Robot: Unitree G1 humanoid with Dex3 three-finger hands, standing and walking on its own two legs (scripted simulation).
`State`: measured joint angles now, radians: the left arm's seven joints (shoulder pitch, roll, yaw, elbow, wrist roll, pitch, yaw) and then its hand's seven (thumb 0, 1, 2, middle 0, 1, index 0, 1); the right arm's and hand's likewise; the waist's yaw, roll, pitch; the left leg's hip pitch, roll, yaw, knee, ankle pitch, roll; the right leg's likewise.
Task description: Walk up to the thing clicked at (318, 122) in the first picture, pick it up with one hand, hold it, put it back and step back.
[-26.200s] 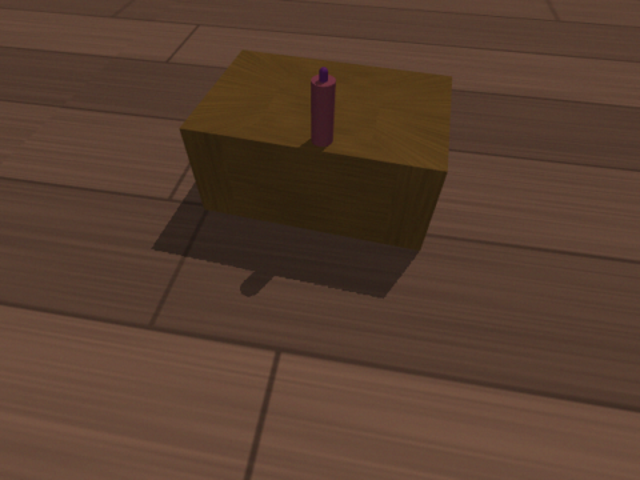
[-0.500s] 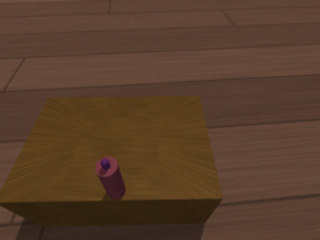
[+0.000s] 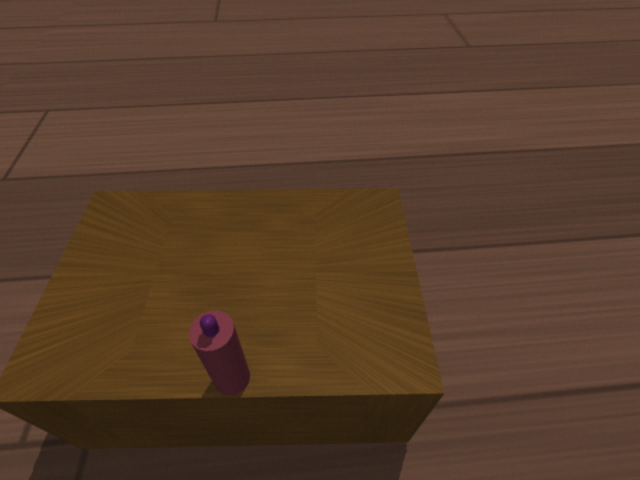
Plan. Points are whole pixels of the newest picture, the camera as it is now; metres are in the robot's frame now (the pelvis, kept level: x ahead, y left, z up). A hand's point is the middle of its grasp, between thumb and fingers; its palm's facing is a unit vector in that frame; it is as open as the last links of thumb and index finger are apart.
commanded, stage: stand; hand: left
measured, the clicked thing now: (221, 352) +0.37 +0.20 -0.23
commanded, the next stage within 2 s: step back in 0.10 s
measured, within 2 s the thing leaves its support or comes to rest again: neither
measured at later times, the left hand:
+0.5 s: hand out of the picture +0.03 +0.25 -0.16, palm faces -0.04 -0.90 -0.43, open 7.4 cm
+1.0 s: hand out of the picture -0.08 +0.27 -0.18, palm faces -0.01 -0.92 -0.39, open 7.4 cm
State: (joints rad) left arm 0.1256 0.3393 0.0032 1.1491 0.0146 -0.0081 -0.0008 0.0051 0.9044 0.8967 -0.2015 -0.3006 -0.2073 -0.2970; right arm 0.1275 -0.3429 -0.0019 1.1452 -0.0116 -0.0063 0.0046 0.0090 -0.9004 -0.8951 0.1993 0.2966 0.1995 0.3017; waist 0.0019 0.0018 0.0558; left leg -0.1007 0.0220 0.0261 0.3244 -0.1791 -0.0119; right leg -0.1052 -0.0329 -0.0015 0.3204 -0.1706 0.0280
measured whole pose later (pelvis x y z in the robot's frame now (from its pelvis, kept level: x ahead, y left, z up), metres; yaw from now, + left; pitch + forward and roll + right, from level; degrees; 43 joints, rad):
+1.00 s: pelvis -0.17 +0.00 -0.02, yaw +0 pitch -2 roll -1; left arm 0.16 0.39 0.08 0.86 0.01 0.05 0.02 0.01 0.90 0.90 -0.20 -0.30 -0.21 -0.30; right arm 0.13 -0.37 -0.05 0.86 -0.03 0.04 -0.01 0.01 -0.90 -0.89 0.20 0.30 0.20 0.30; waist 0.01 -0.02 0.19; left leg -0.31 0.02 0.03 0.64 -0.30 0.03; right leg -0.37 0.07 0.10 0.96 -0.49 0.02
